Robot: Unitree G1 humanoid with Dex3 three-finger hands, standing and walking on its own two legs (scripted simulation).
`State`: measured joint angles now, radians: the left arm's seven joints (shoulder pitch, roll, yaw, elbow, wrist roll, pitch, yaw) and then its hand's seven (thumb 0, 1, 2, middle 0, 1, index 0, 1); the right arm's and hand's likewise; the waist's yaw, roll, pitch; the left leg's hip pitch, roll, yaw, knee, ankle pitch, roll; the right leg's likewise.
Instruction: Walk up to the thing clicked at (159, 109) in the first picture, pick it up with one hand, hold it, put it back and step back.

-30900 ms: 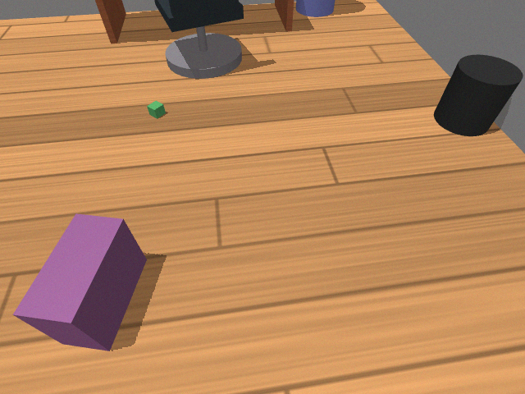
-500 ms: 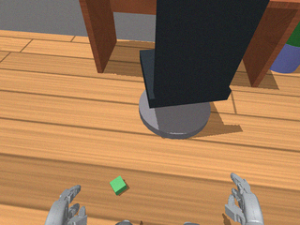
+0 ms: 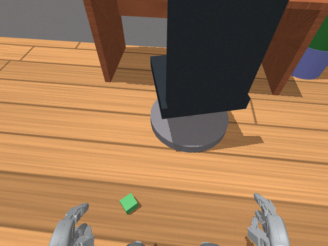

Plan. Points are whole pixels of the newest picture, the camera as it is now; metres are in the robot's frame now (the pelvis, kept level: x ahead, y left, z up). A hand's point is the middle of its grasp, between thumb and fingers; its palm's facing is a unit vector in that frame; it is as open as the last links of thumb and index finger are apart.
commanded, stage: home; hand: left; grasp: from above
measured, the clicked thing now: (129, 203) +0.44 +0.20 -0.68
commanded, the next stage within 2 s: stand in 1.10 s
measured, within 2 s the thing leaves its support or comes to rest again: neither
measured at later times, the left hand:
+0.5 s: hand (92, 237) +0.16 +0.18 -0.05, palm faces +0.05 -0.98 -0.20, open 7.4 cm
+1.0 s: hand (91, 237) +0.16 +0.18 -0.05, palm faces +0.05 -0.98 -0.20, open 7.4 cm
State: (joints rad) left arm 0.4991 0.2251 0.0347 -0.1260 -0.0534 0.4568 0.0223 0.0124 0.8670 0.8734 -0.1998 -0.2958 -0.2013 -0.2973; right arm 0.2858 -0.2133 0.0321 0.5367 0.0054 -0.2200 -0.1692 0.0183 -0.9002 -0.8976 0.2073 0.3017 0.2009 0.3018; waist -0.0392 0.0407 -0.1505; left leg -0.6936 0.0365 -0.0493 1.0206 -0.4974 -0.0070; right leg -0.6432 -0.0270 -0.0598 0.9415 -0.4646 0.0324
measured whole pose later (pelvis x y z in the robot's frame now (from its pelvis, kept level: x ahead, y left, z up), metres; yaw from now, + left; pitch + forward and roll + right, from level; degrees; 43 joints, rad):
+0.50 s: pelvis +0.01 +0.00 +0.00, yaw +0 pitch +10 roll -3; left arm 0.50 0.23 0.03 -0.14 -0.05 0.46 0.02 0.01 0.91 0.90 -0.20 -0.30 -0.21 -0.30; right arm 0.28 -0.21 0.03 0.54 0.00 -0.23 -0.17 0.02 -0.90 -0.90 0.21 0.30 0.20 0.30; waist -0.04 0.04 -0.15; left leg -0.70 0.04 -0.05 1.03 -0.51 -0.01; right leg -0.65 -0.03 -0.06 0.95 -0.47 0.03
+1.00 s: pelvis +0.01 +0.00 +0.00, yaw +0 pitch +10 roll -3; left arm 0.51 0.23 0.03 -0.14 -0.05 0.46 0.02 0.01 0.91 0.90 -0.20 -0.30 -0.21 -0.30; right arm 0.28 -0.21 0.03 0.54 0.00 -0.22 -0.17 0.02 -0.90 -0.90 0.21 0.30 0.20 0.30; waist -0.04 0.04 -0.16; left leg -0.70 0.04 -0.05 1.03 -0.51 -0.01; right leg -0.64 -0.03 -0.06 0.95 -0.48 0.03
